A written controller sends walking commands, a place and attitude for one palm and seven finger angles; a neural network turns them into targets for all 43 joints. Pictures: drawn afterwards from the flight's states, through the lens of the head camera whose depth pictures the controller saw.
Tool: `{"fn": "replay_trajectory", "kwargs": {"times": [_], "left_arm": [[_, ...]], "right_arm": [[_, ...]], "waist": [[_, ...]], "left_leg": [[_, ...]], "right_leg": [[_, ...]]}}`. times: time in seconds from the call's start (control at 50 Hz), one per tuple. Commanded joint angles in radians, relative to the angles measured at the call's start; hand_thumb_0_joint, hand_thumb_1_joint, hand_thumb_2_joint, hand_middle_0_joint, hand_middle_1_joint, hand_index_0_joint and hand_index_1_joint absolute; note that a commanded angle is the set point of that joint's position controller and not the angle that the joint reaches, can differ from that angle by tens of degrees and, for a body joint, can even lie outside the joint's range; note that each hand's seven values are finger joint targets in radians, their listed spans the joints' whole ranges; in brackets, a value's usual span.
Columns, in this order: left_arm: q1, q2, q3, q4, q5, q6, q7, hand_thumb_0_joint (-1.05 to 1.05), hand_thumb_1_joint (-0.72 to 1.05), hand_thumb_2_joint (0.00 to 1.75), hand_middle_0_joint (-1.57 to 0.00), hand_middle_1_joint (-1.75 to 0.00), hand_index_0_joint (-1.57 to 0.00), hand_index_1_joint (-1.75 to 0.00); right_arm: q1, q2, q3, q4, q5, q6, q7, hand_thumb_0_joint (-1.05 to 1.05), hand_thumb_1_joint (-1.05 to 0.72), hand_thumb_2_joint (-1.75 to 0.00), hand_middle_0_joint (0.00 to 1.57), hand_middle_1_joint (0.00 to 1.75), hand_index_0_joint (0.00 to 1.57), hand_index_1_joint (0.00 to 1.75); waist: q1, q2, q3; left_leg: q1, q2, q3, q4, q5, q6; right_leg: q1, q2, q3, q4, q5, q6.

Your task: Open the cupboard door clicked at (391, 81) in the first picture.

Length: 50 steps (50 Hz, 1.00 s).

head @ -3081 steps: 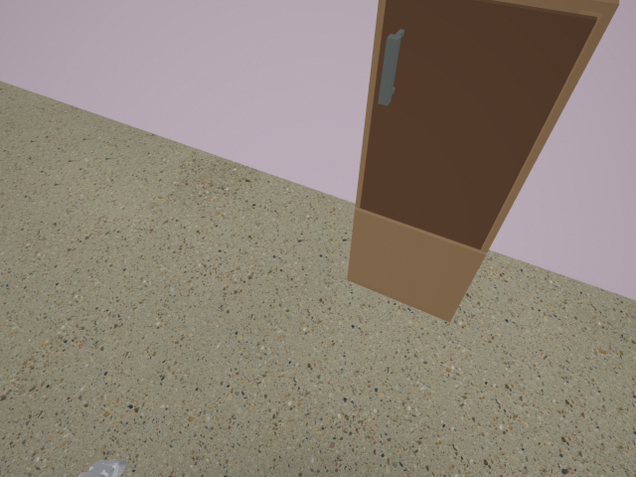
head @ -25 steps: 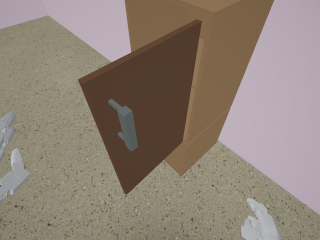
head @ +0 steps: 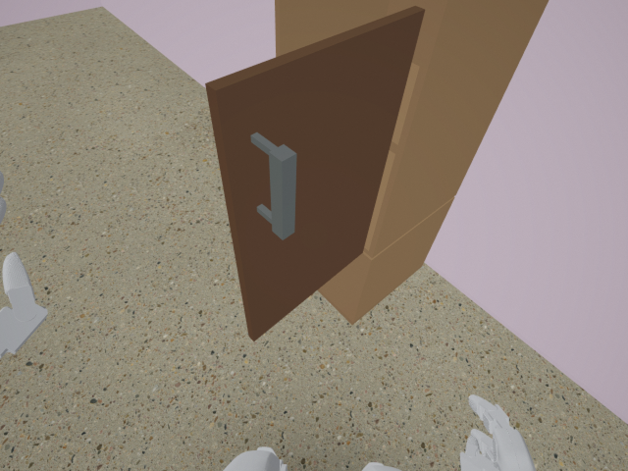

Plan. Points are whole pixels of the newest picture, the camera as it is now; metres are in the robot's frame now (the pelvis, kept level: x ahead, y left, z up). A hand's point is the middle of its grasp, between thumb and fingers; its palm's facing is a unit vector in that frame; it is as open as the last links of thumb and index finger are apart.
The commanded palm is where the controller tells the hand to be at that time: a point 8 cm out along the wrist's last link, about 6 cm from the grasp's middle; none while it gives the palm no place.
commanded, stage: step back with the hand held close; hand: left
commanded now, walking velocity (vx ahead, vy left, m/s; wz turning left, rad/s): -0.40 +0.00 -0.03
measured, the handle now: (272, 187) +0.43 +0.09 +0.13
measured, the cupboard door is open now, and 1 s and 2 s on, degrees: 93 93 93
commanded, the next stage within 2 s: stop stepping back and stand still in 0.36 s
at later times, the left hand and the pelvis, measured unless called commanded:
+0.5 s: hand out of the picture +0.13 +0.23 +0.20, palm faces +0.27 -0.86 -0.43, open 7.4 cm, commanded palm +0.08 +0.29 +0.20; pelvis -0.10 +0.01 +0.01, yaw -8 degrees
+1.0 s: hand out of the picture +0.03 +0.28 +0.19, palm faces +0.43 -0.81 -0.39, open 7.4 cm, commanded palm -0.03 +0.32 +0.20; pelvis -0.19 +0.03 +0.02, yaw -3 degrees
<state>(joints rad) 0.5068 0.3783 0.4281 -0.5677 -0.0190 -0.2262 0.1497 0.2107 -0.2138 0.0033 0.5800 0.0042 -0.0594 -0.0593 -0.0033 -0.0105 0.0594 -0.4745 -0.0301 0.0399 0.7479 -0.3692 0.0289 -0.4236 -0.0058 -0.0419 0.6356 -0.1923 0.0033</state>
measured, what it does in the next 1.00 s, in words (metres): walks backwards: right foot, then left foot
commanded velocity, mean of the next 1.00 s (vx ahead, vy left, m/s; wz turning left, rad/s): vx -0.06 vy -0.01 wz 0.00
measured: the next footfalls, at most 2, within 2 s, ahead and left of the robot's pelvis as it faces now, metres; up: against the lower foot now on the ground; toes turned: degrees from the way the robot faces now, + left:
right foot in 0.42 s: -0.14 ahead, -0.08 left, +0.00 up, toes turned +3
left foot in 0.92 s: -0.13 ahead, +0.15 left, +0.00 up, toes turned +2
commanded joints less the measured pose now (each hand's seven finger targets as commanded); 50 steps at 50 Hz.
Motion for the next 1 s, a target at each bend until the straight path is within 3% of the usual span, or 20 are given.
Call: {"fn": "replay_trajectory", "kwargs": {"times": [0.0,0.04,0.06,0.12,0.32,0.4,0.44,0.46,0.5,0.52,0.56,0.6,0.62,0.64,0.66,0.7,0.76,0.84,0.92,0.98], "left_arm": [[-0.003,0.235,0.164,-0.209,-0.021,-0.058,0.037,0.00,0.90,0.90,-0.20,-0.30,-0.20,-0.30],[-0.006,0.229,0.199,-0.256,-0.012,-0.082,0.038,0.00,0.90,0.90,-0.20,-0.30,-0.20,-0.30],[-0.039,0.269,0.219,-0.246,-0.005,-0.085,0.041,0.00,0.90,0.90,-0.20,-0.30,-0.20,-0.30],[-0.007,0.215,0.182,-0.204,-0.028,-0.087,0.038,0.00,0.90,0.90,-0.20,-0.30,-0.20,-0.30],[-0.023,0.216,0.094,-0.198,-0.067,-0.066,0.007,0.00,0.90,0.90,-0.20,-0.30,-0.20,-0.30],[-0.082,0.349,0.192,-0.239,-0.074,-0.099,0.002,0.00,0.90,0.90,-0.20,-0.30,-0.20,-0.30],[-0.092,0.282,0.138,-0.190,-0.060,-0.070,-0.020,0.00,0.90,0.90,-0.20,-0.30,-0.20,-0.30],[-0.051,0.296,0.163,-0.170,-0.067,-0.041,-0.021,0.00,0.90,0.90,-0.20,-0.30,-0.20,-0.30],[-0.017,0.250,0.149,-0.148,-0.077,-0.005,-0.027,0.00,0.90,0.90,-0.20,-0.30,-0.20,-0.30],[-0.060,0.234,0.131,-0.150,-0.085,-0.016,-0.027,0.00,0.90,0.90,-0.20,-0.30,-0.20,-0.30],[0.038,0.296,0.207,-0.137,-0.083,-0.014,-0.010,0.00,0.90,0.90,-0.20,-0.30,-0.20,-0.30],[0.109,0.244,0.171,-0.163,-0.073,-0.004,-0.007,0.00,0.90,0.90,-0.20,-0.30,-0.20,-0.30],[0.156,0.236,0.161,-0.161,-0.067,0.003,-0.011,0.00,0.90,0.90,-0.20,-0.30,-0.20,-0.30],[0.176,0.240,0.150,-0.175,-0.053,0.008,-0.015,0.00,0.90,0.90,-0.20,-0.30,-0.20,-0.30],[0.163,0.272,0.174,-0.211,-0.049,0.009,-0.015,0.00,0.90,0.90,-0.20,-0.30,-0.20,-0.30],[-0.001,0.259,0.156,-0.210,-0.043,0.011,-0.009,0.00,0.90,0.90,-0.20,-0.30,-0.20,-0.30],[-0.146,0.220,0.088,-0.072,-0.010,-0.013,0.006,0.00,0.90,0.90,-0.20,-0.30,-0.20,-0.30],[-0.192,0.185,0.047,-0.047,0.015,-0.027,0.037,0.00,0.90,0.90,-0.20,-0.30,-0.20,-0.30],[-0.092,0.217,0.102,-0.131,-0.008,-0.043,0.034,0.00,0.90,0.90,-0.20,-0.30,-0.20,-0.30],[-0.058,0.212,0.116,-0.165,0.002,-0.039,0.024,0.00,0.90,0.90,-0.20,-0.30,-0.20,-0.30]], "right_arm": [[-0.081,-0.125,-0.054,-0.148,0.005,-0.041,-0.016,0.00,-0.90,-0.90,0.20,0.30,0.20,0.30],[-0.110,-0.160,-0.058,-0.175,-0.010,-0.065,-0.024,0.00,-0.90,-0.90,0.20,0.30,0.20,0.30],[-0.106,-0.127,-0.064,-0.161,-0.019,-0.080,-0.029,0.00,-0.90,-0.90,0.20,0.30,0.20,0.30],[-0.097,-0.118,-0.081,-0.115,-0.016,-0.121,-0.004,0.00,-0.90,-0.90,0.20,0.30,0.20,0.30],[-0.065,-0.100,-0.052,-0.062,-0.028,-0.103,0.013,0.00,-0.90,-0.90,0.20,0.30,0.20,0.30],[-0.124,-0.083,-0.019,-0.084,-0.026,-0.091,-0.007,0.00,-0.90,-0.90,0.20,0.30,0.20,0.30],[-0.126,-0.096,-0.037,-0.084,0.006,-0.105,-0.027,0.00,-0.90,-0.90,0.20,0.30,0.20,0.30],[-0.122,-0.095,-0.032,-0.093,0.009,-0.096,-0.036,0.00,-0.90,-0.90,0.20,0.30,0.20,0.30],[-0.115,-0.131,-0.034,-0.105,0.006,-0.086,-0.040,0.00,-0.90,-0.90,0.20,0.30,0.20,0.30],[-0.103,-0.129,-0.035,-0.104,0.009,-0.102,-0.027,0.00,-0.90,-0.90,0.20,0.30,0.20,0.30],[-0.125,-0.115,-0.035,-0.117,-0.014,-0.113,-0.019,0.00,-0.90,-0.90,0.20,0.30,0.20,0.30],[-0.119,-0.106,-0.033,-0.128,-0.015,-0.098,-0.011,0.00,-0.90,-0.90,0.20,0.30,0.20,0.30],[-0.118,-0.108,-0.036,-0.136,-0.011,-0.086,-0.007,0.00,-0.90,-0.90,0.20,0.30,0.20,0.30],[-0.100,-0.101,-0.042,-0.136,-0.001,-0.070,-0.005,0.00,-0.90,-0.90,0.20,0.30,0.20,0.30],[-0.099,-0.106,-0.057,-0.130,-0.002,-0.052,-0.002,0.00,-0.90,-0.90,0.20,0.30,0.20,0.30],[-0.091,-0.098,-0.047,-0.087,-0.010,-0.058,-0.010,0.00,-0.90,-0.90,0.20,0.30,0.20,0.30],[-0.081,-0.112,-0.037,-0.066,-0.014,-0.091,-0.038,0.00,-0.90,-0.90,0.20,0.30,0.20,0.30],[-0.054,-0.120,-0.039,-0.049,-0.022,-0.136,-0.063,0.00,-0.90,-0.90,0.20,0.30,0.20,0.30],[-0.042,-0.130,-0.044,-0.073,-0.008,-0.142,-0.041,0.00,-0.90,-0.90,0.20,0.30,0.20,0.30],[-0.066,-0.111,-0.038,-0.070,-0.017,-0.149,-0.025,0.00,-0.90,-0.90,0.20,0.30,0.20,0.30]], "waist": [[-0.014,0.014,-0.120],[-0.005,0.404,-0.119],[-0.009,0.332,-0.124],[0.011,0.108,-0.179],[0.018,0.244,-0.292],[0.022,-0.032,-0.189],[0.002,-0.208,-0.163],[-0.015,-0.159,-0.167],[-0.006,0.252,-0.198],[-0.007,0.304,-0.195],[0.029,0.272,-0.203],[0.027,0.293,-0.190],[0.029,0.291,-0.168],[0.021,0.110,-0.148],[0.017,-0.161,-0.141],[-0.024,-0.144,-0.041],[-0.034,-0.075,-0.009],[-0.005,-0.009,-0.058],[-0.007,0.212,-0.114],[-0.012,0.237,-0.039]], "left_leg": [[0.170,0.102,-0.157,-0.190,-0.079,0.014],[-0.230,0.380,-0.504,-0.635,-0.417,0.125],[-0.279,0.435,-0.557,-0.702,-0.369,0.144],[0.032,0.348,-0.345,-0.539,-0.098,0.112],[0.405,0.213,-0.112,-0.580,0.246,-0.101],[0.363,0.087,-0.008,-0.028,0.090,-0.076],[0.286,0.035,-0.046,0.030,0.102,-0.061],[0.323,0.036,-0.038,-0.065,0.211,-0.060],[0.374,0.160,-0.249,-0.407,0.547,0.018],[0.318,0.239,-0.378,-0.542,0.348,0.059],[0.135,0.244,-0.448,-0.762,-0.318,-0.045],[0.016,0.171,-0.238,-0.734,-0.275,-0.107],[-0.067,0.114,-0.143,-0.646,-0.252,-0.115],[-0.005,0.008,-0.002,-0.318,-0.139,-0.096],[0.127,-0.065,-0.010,0.158,-0.034,-0.087],[-0.052,0.021,-0.092,0.478,0.044,-0.071],[0.033,0.095,-0.042,0.184,0.041,-0.041],[0.242,0.044,0.049,-0.246,-0.009,0.006],[0.261,0.279,-0.308,-0.457,0.046,0.097],[0.113,0.287,-0.298,-0.503,-0.076,0.107]], "right_leg": [[-0.111,-0.159,0.186,-0.176,-0.175,-0.067],[0.193,0.076,0.043,0.346,-0.241,0.017],[0.215,0.090,0.104,0.606,-0.292,0.013],[0.027,0.064,0.102,0.574,-0.314,0.010],[0.250,0.077,-0.045,-0.316,-0.247,-0.061],[0.004,-0.278,0.154,-0.433,0.242,-0.136],[0.053,-0.221,0.062,-0.286,0.412,-0.116],[0.058,-0.173,0.013,-0.210,0.390,-0.076],[0.099,0.057,-0.043,0.055,-0.018,0.026],[0.137,0.102,0.027,0.160,-0.382,0.007],[0.256,0.129,0.021,0.172,-0.423,-0.035],[0.423,0.150,-0.062,-0.028,-0.389,-0.050],[0.496,0.129,-0.064,-0.157,-0.362,-0.063],[0.351,-0.002,0.052,-0.346,-0.370,-0.081],[-0.003,-0.260,0.368,-0.547,-0.529,-0.138],[-0.143,-0.334,0.410,-0.548,-0.599,-0.196],[-0.071,-0.231,0.194,-0.471,-0.458,-0.109],[0.049,-0.193,0.176,-0.372,-0.439,-0.113],[0.085,0.013,-0.018,0.003,-0.181,0.002],[0.149,0.011,-0.017,0.044,-0.201,0.001]]}}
